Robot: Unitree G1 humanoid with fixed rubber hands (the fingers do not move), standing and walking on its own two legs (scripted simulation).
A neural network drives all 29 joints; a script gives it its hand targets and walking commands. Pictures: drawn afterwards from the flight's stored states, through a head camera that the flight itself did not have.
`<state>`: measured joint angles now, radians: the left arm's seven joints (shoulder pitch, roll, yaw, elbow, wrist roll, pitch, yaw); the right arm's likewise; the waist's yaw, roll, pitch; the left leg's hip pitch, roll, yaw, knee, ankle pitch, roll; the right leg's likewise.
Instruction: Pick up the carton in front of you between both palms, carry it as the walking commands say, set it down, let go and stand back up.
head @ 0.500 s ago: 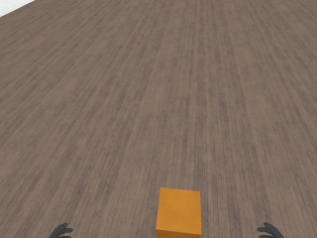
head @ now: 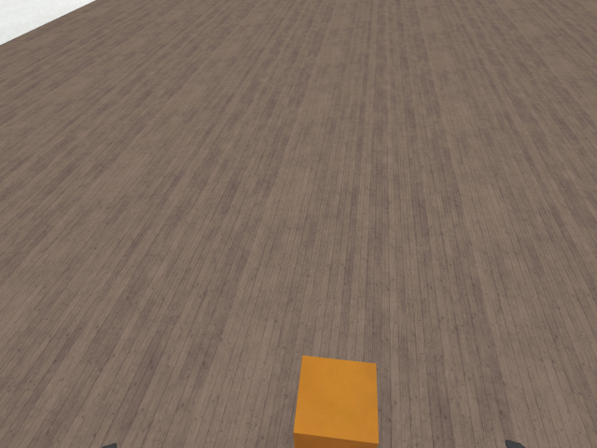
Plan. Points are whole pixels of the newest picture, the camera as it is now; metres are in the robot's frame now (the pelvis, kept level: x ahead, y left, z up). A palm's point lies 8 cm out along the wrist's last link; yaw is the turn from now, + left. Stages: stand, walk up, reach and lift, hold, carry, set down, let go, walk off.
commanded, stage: stand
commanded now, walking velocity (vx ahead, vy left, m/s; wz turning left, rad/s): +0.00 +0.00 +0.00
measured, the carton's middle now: (334, 411) +0.40 -0.08 -0.65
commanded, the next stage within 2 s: none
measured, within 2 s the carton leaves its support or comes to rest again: neither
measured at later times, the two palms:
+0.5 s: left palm out of the picture +0.08 +0.31 -0.10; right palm out of the picture +0.08 -0.30 -0.10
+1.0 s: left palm out of the picture +0.07 +0.31 -0.10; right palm out of the picture +0.07 -0.31 -0.10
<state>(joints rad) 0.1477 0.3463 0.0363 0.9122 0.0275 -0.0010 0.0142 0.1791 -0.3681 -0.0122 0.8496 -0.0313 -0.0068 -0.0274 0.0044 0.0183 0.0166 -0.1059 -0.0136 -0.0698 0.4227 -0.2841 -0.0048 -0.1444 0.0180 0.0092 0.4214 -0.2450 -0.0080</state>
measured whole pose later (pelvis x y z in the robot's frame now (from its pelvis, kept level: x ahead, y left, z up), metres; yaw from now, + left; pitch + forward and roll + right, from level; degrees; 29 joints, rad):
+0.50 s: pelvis -0.02 +0.00 +0.00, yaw +0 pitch -3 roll +0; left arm 0.13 0.37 0.02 1.01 0.02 -0.01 0.01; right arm 0.16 -0.38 0.00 0.96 -0.02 -0.01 -0.02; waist 0.01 0.01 0.03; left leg -0.09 -0.02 -0.07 0.37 -0.24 0.00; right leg -0.13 0.01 0.01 0.37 -0.20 -0.01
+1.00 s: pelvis -0.02 +0.00 +0.00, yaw +0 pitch -3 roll +0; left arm 0.11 0.38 0.01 1.05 0.01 -0.01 0.01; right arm 0.14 -0.39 0.00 1.00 -0.02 -0.01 -0.01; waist 0.01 0.01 0.04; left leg -0.08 -0.01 -0.07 0.35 -0.22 -0.01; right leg -0.12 0.02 0.01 0.35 -0.18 -0.01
